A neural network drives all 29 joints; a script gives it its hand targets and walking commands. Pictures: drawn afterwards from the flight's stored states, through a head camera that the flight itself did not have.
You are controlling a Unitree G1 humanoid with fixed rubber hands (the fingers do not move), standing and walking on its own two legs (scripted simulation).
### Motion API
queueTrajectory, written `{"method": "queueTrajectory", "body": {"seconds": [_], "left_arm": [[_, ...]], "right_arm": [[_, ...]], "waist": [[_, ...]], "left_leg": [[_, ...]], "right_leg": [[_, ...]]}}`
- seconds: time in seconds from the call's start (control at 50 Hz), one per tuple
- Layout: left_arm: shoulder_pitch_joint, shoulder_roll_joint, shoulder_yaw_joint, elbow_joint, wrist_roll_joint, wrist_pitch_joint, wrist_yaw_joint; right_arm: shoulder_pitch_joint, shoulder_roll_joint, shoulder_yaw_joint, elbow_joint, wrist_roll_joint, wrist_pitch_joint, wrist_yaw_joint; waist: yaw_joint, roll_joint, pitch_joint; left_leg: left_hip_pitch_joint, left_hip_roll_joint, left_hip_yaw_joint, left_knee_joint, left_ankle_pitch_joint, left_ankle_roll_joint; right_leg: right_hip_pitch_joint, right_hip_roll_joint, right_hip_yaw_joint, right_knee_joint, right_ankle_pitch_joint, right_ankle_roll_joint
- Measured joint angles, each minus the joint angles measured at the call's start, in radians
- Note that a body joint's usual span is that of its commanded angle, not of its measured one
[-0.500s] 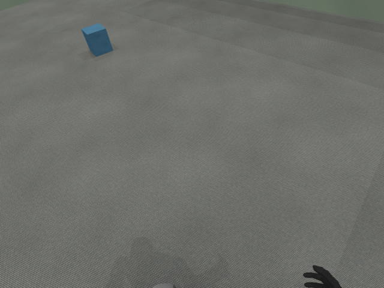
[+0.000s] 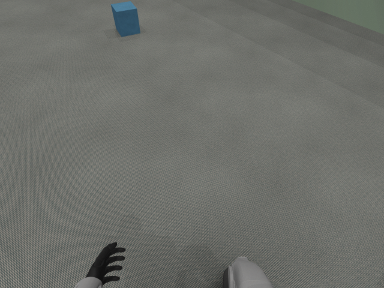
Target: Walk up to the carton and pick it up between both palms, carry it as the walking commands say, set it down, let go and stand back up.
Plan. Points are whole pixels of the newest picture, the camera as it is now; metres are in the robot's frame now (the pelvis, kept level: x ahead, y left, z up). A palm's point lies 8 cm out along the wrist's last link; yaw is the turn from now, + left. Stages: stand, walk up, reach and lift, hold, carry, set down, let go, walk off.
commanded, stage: walk up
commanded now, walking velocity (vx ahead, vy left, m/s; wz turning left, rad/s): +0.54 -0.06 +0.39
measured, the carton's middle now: (126, 19) +2.67 +0.57 -0.65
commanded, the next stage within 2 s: none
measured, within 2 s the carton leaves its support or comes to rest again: neither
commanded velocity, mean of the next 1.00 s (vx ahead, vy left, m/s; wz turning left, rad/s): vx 0.51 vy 0.00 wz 0.19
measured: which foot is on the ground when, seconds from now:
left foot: down 0.00-0.14, up 0.16-0.58, down 0.60-1.00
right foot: up 0.00-0.10, down 0.12-0.62, up 0.64-1.00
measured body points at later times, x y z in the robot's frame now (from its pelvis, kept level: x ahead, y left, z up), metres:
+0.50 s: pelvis +0.25 -0.01 +0.00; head +0.27 -0.01 +0.45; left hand +0.15 +0.24 -0.13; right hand +0.44 -0.22 -0.13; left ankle +0.36 +0.17 -0.70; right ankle +0.21 -0.15 -0.74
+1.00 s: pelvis +0.49 +0.08 +0.01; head +0.51 +0.11 +0.45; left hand +0.60 +0.33 -0.14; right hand +0.46 -0.18 -0.12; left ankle +0.38 +0.16 -0.74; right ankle +0.67 -0.06 -0.68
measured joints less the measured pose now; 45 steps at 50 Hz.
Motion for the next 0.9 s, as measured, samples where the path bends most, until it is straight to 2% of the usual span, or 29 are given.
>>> {"method": "queueTrajectory", "body": {"seconds": [0.06, 0.1, 0.12, 0.14, 0.18, 0.2, 0.26, 0.34, 0.44, 0.52, 0.58, 0.6, 0.62, 0.64, 0.66, 0.68, 0.72, 0.8, 0.9], "left_arm": [[-0.056, -0.01, -0.001, -0.022, -0.01, -0.014, 0.003], [-0.074, -0.015, 0.0, -0.033, -0.009, -0.029, 0.011], [-0.076, -0.015, 0.001, -0.034, -0.002, -0.04, 0.017], [-0.075, -0.02, 0.004, -0.028, 0.009, -0.051, 0.026], [-0.036, -0.021, 0.003, -0.003, 0.013, -0.059, 0.036], [-0.002, -0.02, 0.003, 0.015, 0.013, -0.06, 0.039], [0.107, -0.016, 0.013, 0.074, 0.007, -0.063, 0.046], [0.246, -0.011, 0.016, 0.134, 0.005, -0.07, 0.05], [0.366, -0.016, 0.023, 0.179, 0.006, -0.065, 0.056], [0.403, -0.021, 0.026, 0.194, 0.007, -0.057, 0.054], [0.414, -0.018, 0.027, 0.2, -0.002, -0.048, 0.053], [0.42, -0.016, 0.025, 0.2, -0.007, -0.046, 0.053], [0.412, -0.012, 0.025, 0.201, -0.01, -0.042, 0.053], [0.391, -0.01, 0.023, 0.199, -0.01, -0.037, 0.055], [0.365, -0.009, 0.022, 0.192, -0.005, -0.033, 0.056], [0.336, -0.006, 0.023, 0.183, -0.002, -0.031, 0.056], [0.279, 0.004, 0.023, 0.161, -0.001, -0.031, 0.052], [0.181, 0.015, 0.026, 0.134, 0.001, -0.016, 0.039], [0.092, 0.012, 0.022, 0.136, -0.003, 0.013, 0.022]], "right_arm": [[0.024, -0.002, -0.004, 0.01, -0.006, -0.002, -0.004], [0.039, -0.005, -0.006, 0.018, -0.005, -0.003, -0.006], [0.047, -0.004, -0.005, 0.023, -0.002, -0.003, -0.006], [0.034, -0.005, -0.004, 0.029, 0.001, -0.002, -0.007], [-0.01, -0.009, -0.004, 0.022, 0.003, 0.001, -0.009], [-0.035, -0.012, -0.008, 0.016, 0.001, 0.002, -0.007], [-0.11, -0.022, -0.024, -0.013, -0.012, 0.017, 0.011], [-0.203, -0.036, -0.028, -0.049, -0.018, 0.047, 0.045], [-0.309, -0.037, -0.021, -0.081, -0.008, 0.067, 0.076], [-0.381, -0.019, -0.012, -0.099, -0.002, 0.064, 0.084], [-0.413, -0.007, -0.003, -0.109, -0.012, 0.051, 0.079], [-0.418, -0.008, 0.0, -0.112, -0.018, 0.041, 0.074], [-0.423, -0.005, -0.001, -0.109, -0.025, 0.029, 0.066], [-0.419, -0.001, -0.001, -0.108, -0.027, 0.019, 0.055], [-0.401, 0.0, 0.0, -0.105, -0.025, 0.011, 0.045], [-0.374, 0.002, 0.002, -0.097, -0.022, 0.004, 0.038], [-0.307, 0.006, 0.004, -0.068, -0.014, -0.004, 0.03], [-0.179, 0.012, 0.0, -0.011, 0.002, -0.019, 0.021], [-0.057, 0.025, 0.0, 0.027, 0.008, -0.028, 0.01]], "waist": [[-0.024, 0.013, -0.002], [-0.032, 0.026, -0.013], [-0.03, 0.029, -0.021], [-0.021, 0.044, -0.018], [-0.018, 0.069, -0.012], [-0.012, 0.077, -0.01], [0.023, 0.095, -0.009], [0.082, 0.093, -0.016], [0.135, 0.075, -0.018], [0.163, 0.059, -0.018], [0.174, 0.04, -0.033], [0.173, 0.037, -0.039], [0.163, 0.022, -0.035], [0.152, 0.013, -0.025], [0.145, 0.012, -0.02], [0.137, 0.011, -0.016], [0.117, 0.005, -0.011], [0.069, -0.004, -0.008], [0.027, -0.008, 0.0]], "left_leg": [[0.037, 0.005, -0.012, 0.003, -0.054, -0.015], [0.035, 0.01, -0.024, 0.065, -0.12, -0.025], [0.005, 0.005, -0.032, 0.157, -0.163, -0.024], [-0.063, 0.007, -0.036, 0.317, -0.181, -0.014], [-0.229, -0.002, -0.038, 0.664, -0.159, 0.012], [-0.296, -0.002, -0.025, 0.784, -0.136, 0.018], [-0.451, 0.034, 0.032, 0.921, -0.024, 0.005], [-0.581, 0.079, 0.081, 0.859, 0.1, -0.025], [-0.615, 0.102, 0.109, 0.598, 0.207, -0.053], [-0.563, 0.098, 0.146, 0.396, 0.196, -0.06], [-0.493, 0.076, 0.178, 0.295, 0.155, -0.05], [-0.456, 0.065, 0.186, 0.257, 0.147, -0.038], [-0.453, 0.049, 0.194, 0.267, 0.167, -0.019], [-0.462, 0.037, 0.195, 0.308, 0.149, 0.002], [-0.459, 0.034, 0.193, 0.331, 0.123, 0.016], [-0.44, 0.034, 0.191, 0.328, 0.103, 0.024], [-0.38, 0.032, 0.183, 0.275, 0.1, 0.02], [-0.255, 0.021, 0.166, 0.154, 0.104, 0.024], [-0.11, 0.021, 0.158, 0.043, 0.087, 0.015]], "right_leg": [[0.038, 0.014, -0.026, -0.129, -0.012, -0.011], [0.094, 0.024, -0.06, -0.207, -0.037, -0.03], [0.125, 0.024, -0.072, -0.24, -0.009, -0.047], [0.115, 0.029, -0.082, -0.207, 0.02, -0.073], [0.12, 0.024, -0.104, -0.143, -0.039, -0.098], [0.148, 0.022, -0.112, -0.145, -0.068, -0.101], [0.262, 0.023, -0.131, -0.216, -0.093, -0.093], [0.39, 0.016, -0.138, -0.312, -0.105, -0.08], [0.513, -0.007, -0.139, -0.394, -0.13, -0.046], [0.591, -0.025, -0.153, -0.434, -0.165, -0.01], [0.62, -0.046, -0.162, -0.415, -0.219, 0.024], [0.611, -0.057, -0.159, -0.366, -0.257, 0.028], [0.574, -0.084, -0.151, -0.261, -0.305, 0.012], [0.51, -0.092, -0.108, -0.095, -0.357, -0.01], [0.434, -0.074, -0.057, 0.08, -0.38, -0.029], [0.364, -0.054, -0.024, 0.221, -0.366, -0.043], [0.255, -0.032, -0.004, 0.366, -0.286, -0.054], [0.106, -0.024, -0.002, 0.391, -0.149, -0.044], [0.005, -0.013, -0.007, 0.278, -0.015, -0.036]]}}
